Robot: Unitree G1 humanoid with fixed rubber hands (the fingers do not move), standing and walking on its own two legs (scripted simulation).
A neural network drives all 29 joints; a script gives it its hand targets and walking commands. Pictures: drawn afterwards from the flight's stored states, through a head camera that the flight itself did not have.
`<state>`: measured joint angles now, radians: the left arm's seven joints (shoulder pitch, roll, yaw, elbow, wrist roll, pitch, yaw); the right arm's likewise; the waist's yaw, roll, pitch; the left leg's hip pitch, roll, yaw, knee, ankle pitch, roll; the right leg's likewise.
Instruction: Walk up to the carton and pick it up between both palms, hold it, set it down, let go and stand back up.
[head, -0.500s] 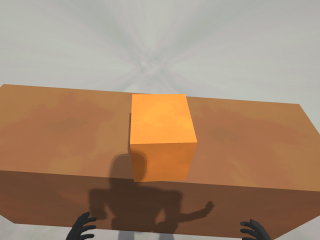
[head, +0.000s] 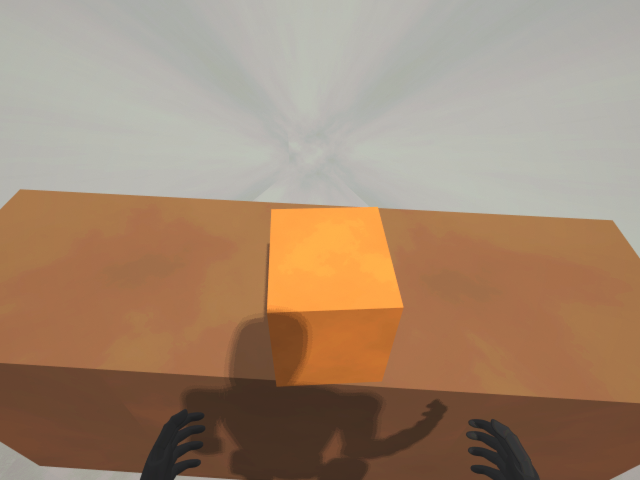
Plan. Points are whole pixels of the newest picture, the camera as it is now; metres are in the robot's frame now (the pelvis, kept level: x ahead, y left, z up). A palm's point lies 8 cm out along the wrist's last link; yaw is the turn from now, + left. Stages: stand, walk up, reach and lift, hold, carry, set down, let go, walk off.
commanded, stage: reach and lift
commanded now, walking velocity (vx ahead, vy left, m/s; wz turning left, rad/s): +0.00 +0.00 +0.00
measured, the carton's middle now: (327, 296) +0.43 +0.05 -0.04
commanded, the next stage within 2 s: none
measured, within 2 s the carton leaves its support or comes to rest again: neither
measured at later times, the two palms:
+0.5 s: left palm (173, 444) +0.19 +0.22 -0.05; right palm (505, 458) +0.21 -0.19 -0.05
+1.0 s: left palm (186, 375) +0.27 +0.23 -0.02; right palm (494, 383) +0.29 -0.18 -0.02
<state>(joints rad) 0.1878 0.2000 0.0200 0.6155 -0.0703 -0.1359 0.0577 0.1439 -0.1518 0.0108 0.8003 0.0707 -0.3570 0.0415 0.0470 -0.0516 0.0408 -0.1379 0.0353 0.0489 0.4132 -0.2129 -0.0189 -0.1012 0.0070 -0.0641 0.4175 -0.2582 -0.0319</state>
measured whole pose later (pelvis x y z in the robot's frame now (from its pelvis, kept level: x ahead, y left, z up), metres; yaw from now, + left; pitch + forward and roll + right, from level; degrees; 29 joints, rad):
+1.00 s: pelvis +0.00 -0.01 -0.01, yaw +0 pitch +3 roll +0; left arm -0.14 0.20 0.04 0.75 -0.18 -0.34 0.06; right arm -0.21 -0.18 0.15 0.88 0.28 -0.44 -0.01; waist 0.04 -0.04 -0.03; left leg -0.31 0.05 0.05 0.52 -0.25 -0.03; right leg -0.28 0.01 -0.06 0.54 -0.30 -0.04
